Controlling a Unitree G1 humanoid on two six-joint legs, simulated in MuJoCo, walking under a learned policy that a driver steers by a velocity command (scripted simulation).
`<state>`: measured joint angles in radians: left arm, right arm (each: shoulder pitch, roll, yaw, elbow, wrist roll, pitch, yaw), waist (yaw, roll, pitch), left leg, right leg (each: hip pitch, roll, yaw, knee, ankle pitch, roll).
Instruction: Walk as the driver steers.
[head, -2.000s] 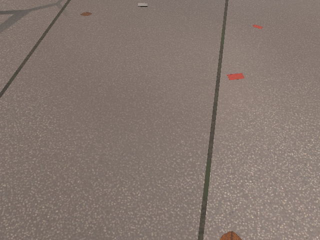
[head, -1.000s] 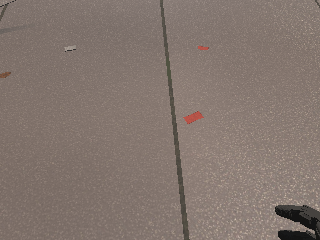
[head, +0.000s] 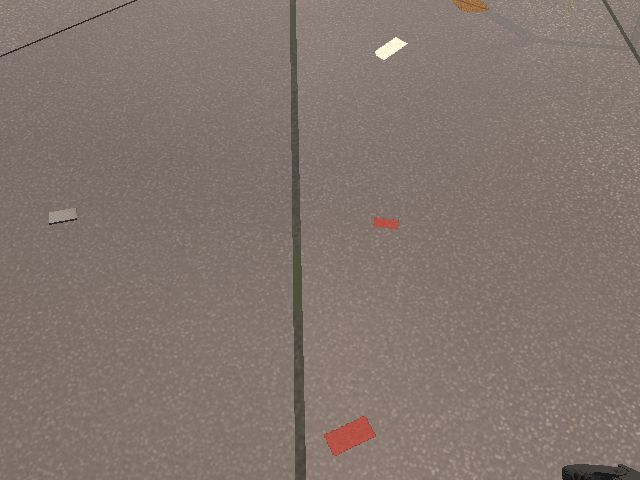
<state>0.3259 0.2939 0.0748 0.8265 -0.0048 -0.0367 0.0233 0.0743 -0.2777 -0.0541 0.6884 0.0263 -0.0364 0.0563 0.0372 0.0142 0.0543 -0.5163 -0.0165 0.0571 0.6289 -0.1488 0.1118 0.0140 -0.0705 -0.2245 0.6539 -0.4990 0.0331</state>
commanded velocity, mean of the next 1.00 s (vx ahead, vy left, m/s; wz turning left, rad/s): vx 0.19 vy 0.00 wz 0.20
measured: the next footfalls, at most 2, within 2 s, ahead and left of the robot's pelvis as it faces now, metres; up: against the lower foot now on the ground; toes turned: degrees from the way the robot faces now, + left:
right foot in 0.42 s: +0.43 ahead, -0.08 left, +0.00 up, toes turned +12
left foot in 0.70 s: +0.30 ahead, +0.14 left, +0.00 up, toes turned +9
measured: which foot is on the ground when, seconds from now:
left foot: down 0.00-0.42, up 0.44-0.68, down 0.70-1.00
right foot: up 0.00-0.40, down 0.42-1.00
